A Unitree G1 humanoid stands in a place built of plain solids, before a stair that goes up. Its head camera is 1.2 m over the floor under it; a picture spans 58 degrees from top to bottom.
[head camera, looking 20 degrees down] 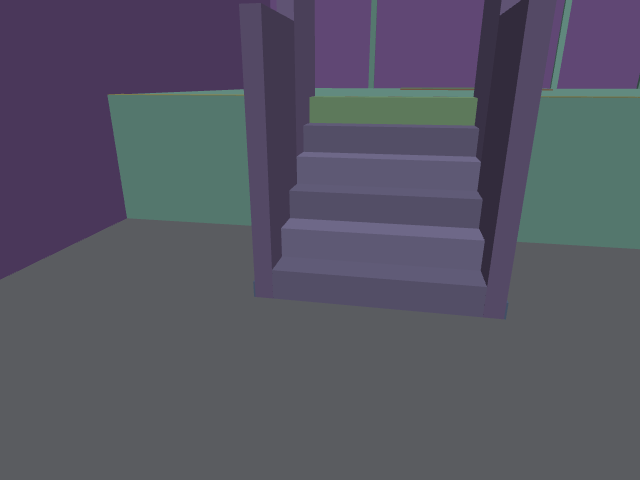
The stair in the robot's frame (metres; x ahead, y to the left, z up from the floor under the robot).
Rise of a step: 0.18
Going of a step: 0.22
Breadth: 1.20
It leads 11 degrees to the right of straight ahead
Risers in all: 6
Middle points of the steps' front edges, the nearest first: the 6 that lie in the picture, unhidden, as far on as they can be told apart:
2.18 -0.30 0.18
2.39 -0.34 0.37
2.60 -0.38 0.55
2.81 -0.42 0.73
3.02 -0.46 0.92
3.24 -0.50 1.10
